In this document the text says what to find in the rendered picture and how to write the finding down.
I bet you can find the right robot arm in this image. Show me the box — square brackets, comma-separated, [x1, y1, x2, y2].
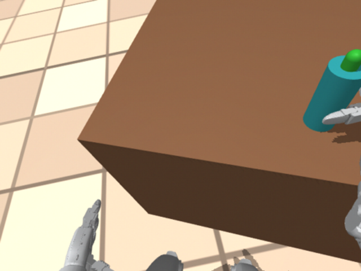
[345, 156, 361, 249]

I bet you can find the bottle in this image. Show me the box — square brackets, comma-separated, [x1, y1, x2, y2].
[303, 49, 361, 132]

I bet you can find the right robot hand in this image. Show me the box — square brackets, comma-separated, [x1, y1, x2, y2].
[322, 88, 361, 125]

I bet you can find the left robot hand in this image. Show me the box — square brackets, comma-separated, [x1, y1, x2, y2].
[64, 199, 114, 271]

